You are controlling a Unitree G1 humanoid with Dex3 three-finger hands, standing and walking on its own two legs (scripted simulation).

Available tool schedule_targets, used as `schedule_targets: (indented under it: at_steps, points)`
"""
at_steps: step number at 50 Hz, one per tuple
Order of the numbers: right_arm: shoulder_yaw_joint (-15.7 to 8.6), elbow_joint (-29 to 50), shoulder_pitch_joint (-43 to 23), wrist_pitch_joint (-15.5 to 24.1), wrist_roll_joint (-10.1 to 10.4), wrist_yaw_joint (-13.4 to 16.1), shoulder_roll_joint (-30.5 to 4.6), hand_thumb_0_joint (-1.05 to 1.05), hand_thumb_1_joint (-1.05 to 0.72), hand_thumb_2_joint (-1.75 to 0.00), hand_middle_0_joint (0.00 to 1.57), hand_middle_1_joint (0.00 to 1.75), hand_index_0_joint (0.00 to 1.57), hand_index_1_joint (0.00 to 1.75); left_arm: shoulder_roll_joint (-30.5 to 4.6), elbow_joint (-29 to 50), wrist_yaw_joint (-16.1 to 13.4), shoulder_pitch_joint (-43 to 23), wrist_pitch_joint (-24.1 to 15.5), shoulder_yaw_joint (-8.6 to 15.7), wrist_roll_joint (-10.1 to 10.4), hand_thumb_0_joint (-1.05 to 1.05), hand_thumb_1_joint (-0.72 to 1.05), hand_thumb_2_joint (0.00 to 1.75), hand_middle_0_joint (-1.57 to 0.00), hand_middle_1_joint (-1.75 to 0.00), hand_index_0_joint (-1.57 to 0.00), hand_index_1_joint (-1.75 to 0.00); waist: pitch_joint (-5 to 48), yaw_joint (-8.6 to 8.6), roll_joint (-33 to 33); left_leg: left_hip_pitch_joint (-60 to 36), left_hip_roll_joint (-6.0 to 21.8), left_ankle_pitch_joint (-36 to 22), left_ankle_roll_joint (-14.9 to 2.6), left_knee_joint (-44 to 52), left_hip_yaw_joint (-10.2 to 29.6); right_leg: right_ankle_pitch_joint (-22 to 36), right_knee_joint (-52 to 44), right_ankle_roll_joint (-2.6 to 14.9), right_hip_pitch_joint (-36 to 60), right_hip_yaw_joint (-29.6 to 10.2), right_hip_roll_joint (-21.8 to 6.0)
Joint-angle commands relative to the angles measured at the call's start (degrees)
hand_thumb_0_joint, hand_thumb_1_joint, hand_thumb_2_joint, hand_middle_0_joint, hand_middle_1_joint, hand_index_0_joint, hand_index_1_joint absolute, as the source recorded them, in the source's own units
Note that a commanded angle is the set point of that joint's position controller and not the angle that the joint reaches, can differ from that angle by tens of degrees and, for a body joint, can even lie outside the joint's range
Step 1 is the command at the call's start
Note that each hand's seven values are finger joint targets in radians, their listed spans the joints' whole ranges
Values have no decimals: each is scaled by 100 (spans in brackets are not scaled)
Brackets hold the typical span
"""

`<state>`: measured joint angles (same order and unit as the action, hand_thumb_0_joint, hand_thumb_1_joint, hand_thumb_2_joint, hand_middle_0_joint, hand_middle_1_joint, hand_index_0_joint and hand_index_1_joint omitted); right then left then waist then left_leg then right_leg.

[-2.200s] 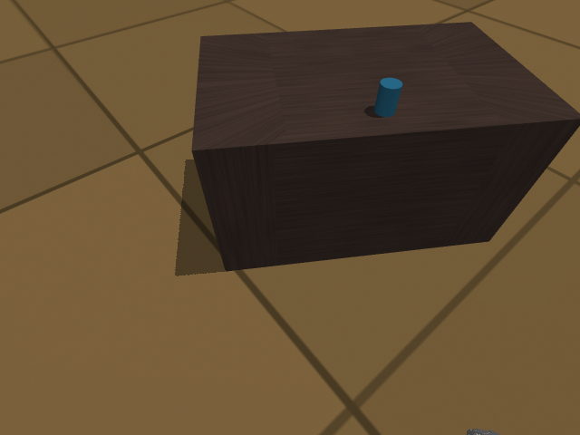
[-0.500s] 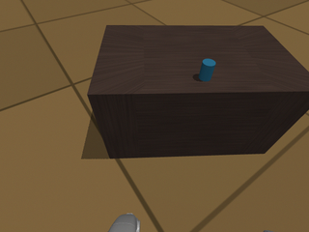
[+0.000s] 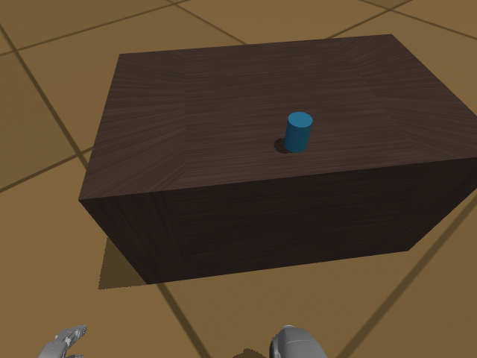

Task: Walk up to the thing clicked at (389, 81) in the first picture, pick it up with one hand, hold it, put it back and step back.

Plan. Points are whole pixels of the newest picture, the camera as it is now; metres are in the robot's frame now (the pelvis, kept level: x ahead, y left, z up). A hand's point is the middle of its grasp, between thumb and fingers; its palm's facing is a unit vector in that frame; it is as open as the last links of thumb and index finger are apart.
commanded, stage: walk up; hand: right
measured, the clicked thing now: (297, 132) +0.64 -0.19 -0.06
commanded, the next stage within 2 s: stand in 1.82 s
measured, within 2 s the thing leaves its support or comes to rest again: neither
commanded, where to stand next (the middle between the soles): +0.21 +0.00 m, yaw +2 degrees
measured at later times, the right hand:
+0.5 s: hand (384, 299) +0.21 -0.30 -0.13, palm faces -0.14 +0.90 -0.41, open 7.4 cm
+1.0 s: hand (362, 273) +0.27 -0.27 -0.13, palm faces -0.09 +0.94 -0.32, open 7.4 cm
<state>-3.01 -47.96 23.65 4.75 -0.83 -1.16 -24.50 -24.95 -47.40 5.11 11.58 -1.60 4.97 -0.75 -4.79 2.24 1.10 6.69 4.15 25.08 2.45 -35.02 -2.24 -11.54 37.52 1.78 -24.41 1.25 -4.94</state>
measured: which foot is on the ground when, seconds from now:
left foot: down 0.00-0.02, up 0.04-0.46, down 0.48-1.00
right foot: down 0.00-1.00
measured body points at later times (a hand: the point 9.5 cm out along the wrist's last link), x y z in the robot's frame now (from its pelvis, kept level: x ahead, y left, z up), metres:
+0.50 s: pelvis +0.12 -0.03 +0.00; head +0.17 -0.01 +0.45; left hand +0.14 +0.29 -0.12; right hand +0.22 -0.34 -0.11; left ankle +0.19 +0.10 -0.72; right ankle +0.11 -0.13 -0.72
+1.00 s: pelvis +0.14 -0.02 +0.02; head +0.15 -0.03 +0.47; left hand +0.20 +0.30 -0.10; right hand +0.27 -0.32 -0.11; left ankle +0.19 +0.10 -0.72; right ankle +0.13 -0.16 -0.72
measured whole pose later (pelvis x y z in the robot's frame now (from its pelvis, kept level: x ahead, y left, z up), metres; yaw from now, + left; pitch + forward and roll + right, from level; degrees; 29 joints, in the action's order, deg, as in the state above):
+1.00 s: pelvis +0.14 -0.02 +0.02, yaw +3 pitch -3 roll +0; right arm -0.3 -60.3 4.3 -0.1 -0.2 -1.6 -21.1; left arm -22.0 -60.8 -0.3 8.6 -2.7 0.2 -0.5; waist -3.9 -1.1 -1.7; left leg 14.9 1.3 10.6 0.3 -28.2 -0.6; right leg -16.6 27.6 -1.7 -8.3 1.5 -2.2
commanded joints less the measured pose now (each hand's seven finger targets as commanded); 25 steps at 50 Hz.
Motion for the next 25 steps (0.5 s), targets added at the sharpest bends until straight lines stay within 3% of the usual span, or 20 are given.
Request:
schedule_targets:
  at_steps: [1, 2, 3, 4, 5, 6, 7, 8, 11, 13, 15, 16, 18, 19, 20, 22, 23, 24, 25]
  points:
    - [-162, 644, 35, 112, 56, 91, -649, 0, -90, -90, 20, 30, 20, 30, -1685, -5, -180, 1654, -224, 643, -82, 0, 90, 90, -20, -30, -20, -30, 872, -970, 1969, 2747, -384, -130, -618, -2948, -184, -1579, -1508, 538, 3053, -1953, -978]
    - [-177, 593, 146, 52, 73, 134, -839, 0, -90, -90, 20, 30, 20, 30, -1826, 218, -209, 1299, -258, 585, -40, 0, 90, 90, -20, -30, -20, -30, 633, -774, 1600, 3286, -591, 455, -511, -3448, 258, -2184, -2320, 974, 2730, -3520, -1813]
    - [-306, 500, 28, 34, 31, 182, -1313, 0, -90, -90, 20, 30, 20, 30, -1891, 290, -216, 975, -225, 582, 35, 0, 90, 90, -20, -30, -20, -30, 407, -739, 1384, 3192, -311, 496, -504, -3736, 469, -2311, -2402, 1354, 2217, -3879, -1993]
    - [-353, 386, -137, 32, 54, 180, -1409, 0, -90, -90, 20, 30, 20, 30, -1726, 329, -240, 794, -211, 526, 82, 0, 90, 90, -20, -30, -20, -30, 12, -633, 982, 3071, -95, 157, -513, -3750, 725, -2117, -2476, 1251, 1584, -3440, -1806]
    - [-338, 275, -103, 31, 123, 139, -1334, 0, -90, -90, 20, 30, 20, 30, -1527, 346, -265, 646, -231, 461, 96, 0, 90, 90, -20, -30, -20, -30, -152, -506, 774, 2876, -37, -172, -512, -3558, 836, -1541, -2422, 1050, 1327, -2745, -1488]
    - [-311, 145, 86, 4, 151, 93, -1233, 0, -90, -90, 20, 30, 20, 30, -1357, 381, -288, 467, -269, 377, 95, 0, 90, 90, -20, -30, -20, -30, -139, -350, 786, 2690, 26, -406, -516, -3279, 777, -982, -2317, 762, 1208, -2059, -1141]
    - [-300, 69, 213, -45, 141, 54, -1137, 0, -90, -90, 20, 30, 20, 30, -1285, 351, -297, 418, -301, 338, 107, 0, 90, 90, -20, -30, -20, -30, -171, -240, 936, 2508, 50, -667, -495, -2992, 688, -679, -2300, 583, 1010, -1646, -943]
    - [-303, 39, 258, -83, 112, 8, -1094, 0, -90, -90, 20, 30, 20, 30, -1248, 348, -304, 403, -333, 323, 102, 0, 90, 90, -20, -30, -20, -30, -165, -219, 987, 2349, 33, -885, -461, -2893, 587, -603, -2377, 615, 854, -1417, -825]
    - [-333, 56, 100, -173, 42, -73, -1043, 0, -90, -90, 20, 30, 20, 30, -1193, 421, -332, 628, -430, 278, 84, 0, 90, 90, -20, -30, -20, -30, -91, -276, 636, 2426, -24, -1214, -307, -2514, 577, -389, -2495, 780, 1005, -1148, -878]
    - [-341, 103, -109, -234, 11, -62, -995, 0, -90, -90, 20, 30, 20, 30, -1192, 429, -391, 618, -443, 257, 56, 0, 90, 90, -20, -30, -20, -30, -191, -281, 447, 2433, -34, -1251, -211, -2079, 642, -33, -2488, 734, 968, -993, -954]
    - [-296, 178, -356, -272, -38, -45, -857, 0, -90, -90, 20, 30, 20, 30, -1179, 444, -439, 625, -424, 226, 3, 0, 90, 90, -20, -30, -20, -30, -189, -315, 333, 2174, -17, -1109, -192, -1513, 600, 592, -2253, 807, 820, -746, -1008]
    - [-277, 195, -483, -278, -47, -37, -795, 0, -90, -90, 20, 30, 20, 30, -1120, 408, -465, 668, -404, 196, -3, 0, 90, 90, -20, -30, -20, -30, -145, -343, 299, 1996, -28, -1137, -210, -1192, 552, 997, -2069, 711, 838, -570, -947]
    - [-222, 200, -677, -257, -39, -22, -674, 0, -90, -90, 20, 30, 20, 30, -1083, 343, -500, 688, -367, 155, -10, 0, 90, 90, -20, -30, -20, -30, 171, -388, 396, 1659, -91, -1274, -248, -676, 302, 2217, -1553, 749, 1176, -319, -884]
    - [-203, 197, -756, -237, -26, -2, -624, 0, -90, -90, 20, 30, 20, 30, -1123, 337, -515, 654, -345, 143, -5, 0, 90, 90, -20, -30, -20, -30, 342, -418, 520, 1473, -139, -1305, -271, -511, 206, 2761, -1283, 858, 1275, -304, -947]
    - [-192, 183, -830, -221, -14, 24, -620, 0, -90, -90, 20, 30, 20, 30, -1110, 301, -531, 682, -314, 128, 21, 0, 90, 90, -20, -30, -20, -30, 442, -460, 496, 1319, -217, -1341, -308, -372, 138, 3004, -1052, 853, 1332, -302, -930]
    - [-189, 86, -688, -160, -17, 80, -638, 0, -90, -90, 20, 30, 20, 30, -1115, 299, -551, 557, -238, 83, 76, 0, 90, 90, -20, -30, -20, -30, 674, -272, 364, 612, -313, -1931, -466, 521, 74, 2722, -357, 729, 1140, -205, -830]
    - [-224, 1, -517, -122, -42, 118, -785, 0, -90, -90, 20, 30, 20, 30, -954, 301, -562, 540, -205, 9, 103, 0, 90, 90, -20, -30, -20, -30, 791, -180, 54, 267, -242, -2450, -584, 902, 269, 2261, 114, 484, 1054, -86, -609]
    - [-296, -15, -531, -100, -62, 154, -1117, 0, -90, -90, 20, 30, 20, 30, -728, 308, -566, 660, -191, -79, 143, 0, 90, 90, -20, -30, -20, -30, 1001, -224, -641, -201, 412, -3460, -822, 871, 1030, 1476, 619, 186, 647, 142, -205]
    - [-301, 122, -689, -79, -75, 183, -1310, 0, -90, -90, 20, 30, 20, 30, -505, 292, -564, 793, -152, -146, 230, 0, 90, 90, -20, -30, -20, -30, 1283, -278, -1151, -551, 1276, -4131, -1286, 917, 2251, -321, 1050, -43, 190, 198, 282]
